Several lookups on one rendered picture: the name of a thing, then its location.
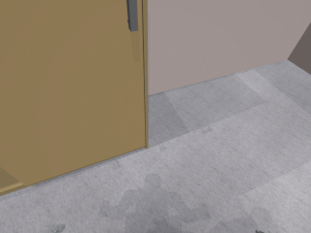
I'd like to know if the handle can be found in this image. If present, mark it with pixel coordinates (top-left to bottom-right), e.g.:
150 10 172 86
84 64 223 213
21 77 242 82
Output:
126 0 138 32

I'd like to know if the wardrobe door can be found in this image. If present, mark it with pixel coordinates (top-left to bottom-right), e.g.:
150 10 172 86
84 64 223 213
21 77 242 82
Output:
0 0 146 186
0 167 19 188

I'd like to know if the robot left hand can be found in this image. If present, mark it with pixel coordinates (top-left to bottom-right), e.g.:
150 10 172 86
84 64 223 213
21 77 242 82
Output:
42 223 65 233

